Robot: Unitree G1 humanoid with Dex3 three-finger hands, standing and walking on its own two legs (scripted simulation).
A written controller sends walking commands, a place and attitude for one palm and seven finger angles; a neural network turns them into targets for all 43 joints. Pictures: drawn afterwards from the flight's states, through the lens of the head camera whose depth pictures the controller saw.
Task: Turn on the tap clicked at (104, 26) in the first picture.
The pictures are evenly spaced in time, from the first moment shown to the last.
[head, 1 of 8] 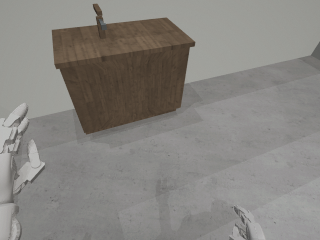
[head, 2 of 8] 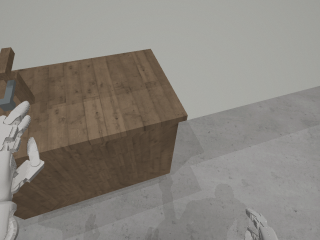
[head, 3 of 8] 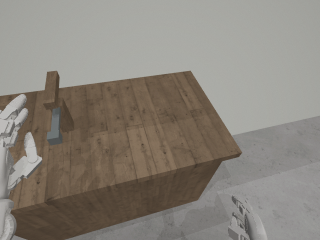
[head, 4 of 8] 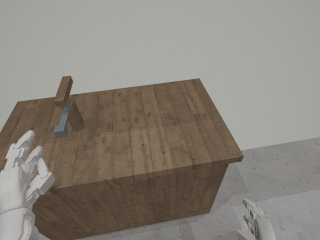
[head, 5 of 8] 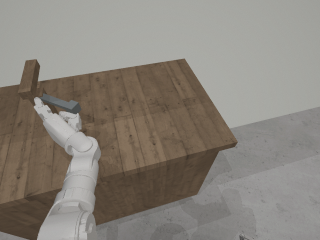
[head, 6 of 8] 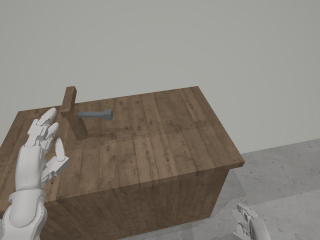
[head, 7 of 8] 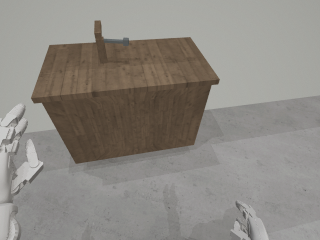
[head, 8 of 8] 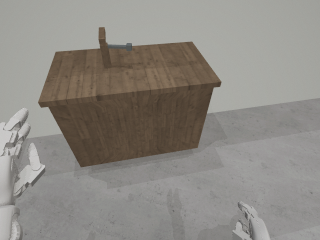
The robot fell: no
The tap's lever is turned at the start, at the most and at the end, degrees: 0 76 76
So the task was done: yes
